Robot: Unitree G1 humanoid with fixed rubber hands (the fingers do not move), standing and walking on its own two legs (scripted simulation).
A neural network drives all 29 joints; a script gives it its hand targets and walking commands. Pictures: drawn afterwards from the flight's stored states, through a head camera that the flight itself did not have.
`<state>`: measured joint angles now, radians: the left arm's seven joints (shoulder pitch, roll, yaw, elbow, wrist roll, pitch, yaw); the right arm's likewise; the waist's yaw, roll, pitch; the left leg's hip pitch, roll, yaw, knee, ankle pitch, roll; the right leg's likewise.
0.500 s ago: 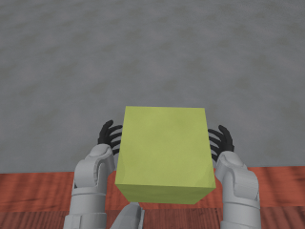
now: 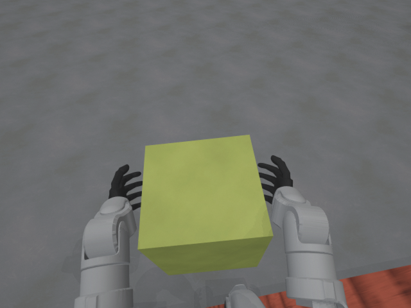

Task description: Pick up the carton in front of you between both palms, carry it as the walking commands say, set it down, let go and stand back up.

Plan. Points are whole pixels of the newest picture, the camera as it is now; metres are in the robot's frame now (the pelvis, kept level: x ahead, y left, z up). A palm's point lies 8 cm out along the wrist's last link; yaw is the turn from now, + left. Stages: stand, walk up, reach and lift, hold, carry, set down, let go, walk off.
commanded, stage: carry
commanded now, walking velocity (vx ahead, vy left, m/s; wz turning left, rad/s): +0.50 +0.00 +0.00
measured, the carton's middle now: (205, 211) +0.33 -0.03 +0.00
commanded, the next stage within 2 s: none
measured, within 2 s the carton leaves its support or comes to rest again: neither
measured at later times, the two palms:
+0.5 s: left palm (151, 137) +0.65 +0.12 -0.07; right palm (242, 133) +0.67 -0.19 -0.09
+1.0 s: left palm (165, 93) +1.04 +0.08 -0.16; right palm (231, 90) +1.03 -0.22 -0.15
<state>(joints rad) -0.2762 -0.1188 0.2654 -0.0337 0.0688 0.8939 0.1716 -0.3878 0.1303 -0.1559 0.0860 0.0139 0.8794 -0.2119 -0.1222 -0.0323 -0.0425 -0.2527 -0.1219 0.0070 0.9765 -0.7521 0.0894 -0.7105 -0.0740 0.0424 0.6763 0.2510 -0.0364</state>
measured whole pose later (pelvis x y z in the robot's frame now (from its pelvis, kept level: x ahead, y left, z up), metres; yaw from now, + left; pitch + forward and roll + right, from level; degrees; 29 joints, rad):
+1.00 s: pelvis +0.73 -0.06 -0.21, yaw +0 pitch +5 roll +1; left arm -0.24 -0.13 0.20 -0.06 0.04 0.84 0.15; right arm -0.28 0.13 -0.17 -0.04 -0.01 0.86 -0.18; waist -0.05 0.00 -0.03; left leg -0.09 -0.06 0.03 0.53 -0.49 0.06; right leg -0.61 -0.01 -0.10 0.54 -0.06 -0.06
